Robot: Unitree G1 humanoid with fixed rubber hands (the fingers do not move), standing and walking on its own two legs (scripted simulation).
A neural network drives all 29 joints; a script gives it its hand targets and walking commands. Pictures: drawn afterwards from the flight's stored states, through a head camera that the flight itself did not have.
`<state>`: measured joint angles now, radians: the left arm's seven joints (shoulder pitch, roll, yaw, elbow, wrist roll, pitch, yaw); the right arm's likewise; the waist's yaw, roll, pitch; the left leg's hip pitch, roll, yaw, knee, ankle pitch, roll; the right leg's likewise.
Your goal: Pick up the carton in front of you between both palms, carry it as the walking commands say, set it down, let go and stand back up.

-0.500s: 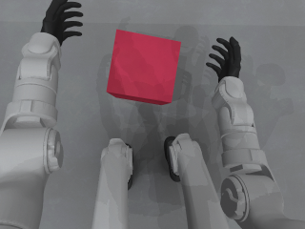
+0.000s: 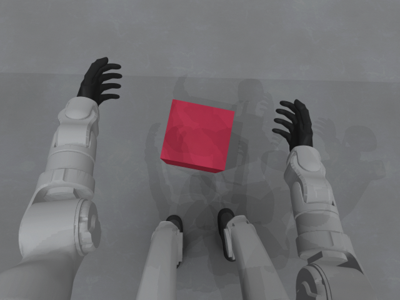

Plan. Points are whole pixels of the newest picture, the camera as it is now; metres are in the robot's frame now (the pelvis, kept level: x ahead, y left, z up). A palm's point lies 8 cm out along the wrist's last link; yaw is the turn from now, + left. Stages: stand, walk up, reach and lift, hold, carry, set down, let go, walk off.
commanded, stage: let go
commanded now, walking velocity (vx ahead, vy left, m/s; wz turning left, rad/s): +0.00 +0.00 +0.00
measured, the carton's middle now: (196, 140) +0.48 -0.01 -0.54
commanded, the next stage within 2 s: stand in 1.14 s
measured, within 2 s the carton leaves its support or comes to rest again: neither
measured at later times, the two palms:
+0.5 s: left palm (63, 180) +0.34 +0.20 +0.00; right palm (396, 211) +0.27 -0.25 +0.03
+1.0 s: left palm (33, 277) +0.22 +0.21 +0.04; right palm out of the picture +0.24 -0.25 +0.04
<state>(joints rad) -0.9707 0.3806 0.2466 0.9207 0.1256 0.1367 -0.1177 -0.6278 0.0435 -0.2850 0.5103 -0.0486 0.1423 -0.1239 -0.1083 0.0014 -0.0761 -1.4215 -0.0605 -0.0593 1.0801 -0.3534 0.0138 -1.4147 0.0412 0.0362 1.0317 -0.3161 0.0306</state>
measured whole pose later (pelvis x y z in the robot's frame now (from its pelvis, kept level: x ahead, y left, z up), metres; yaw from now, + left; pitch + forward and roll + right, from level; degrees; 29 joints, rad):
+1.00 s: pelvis +0.07 -0.02 +0.11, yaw +0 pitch -5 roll +0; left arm 0.23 0.21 0.04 0.45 -0.01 0.11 -0.08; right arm 0.21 -0.22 -0.03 0.40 -0.03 0.17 0.06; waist 0.00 0.01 0.10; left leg -0.08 -0.03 -0.05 0.45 -0.28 0.00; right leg -0.11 0.03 0.06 0.47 -0.27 -0.01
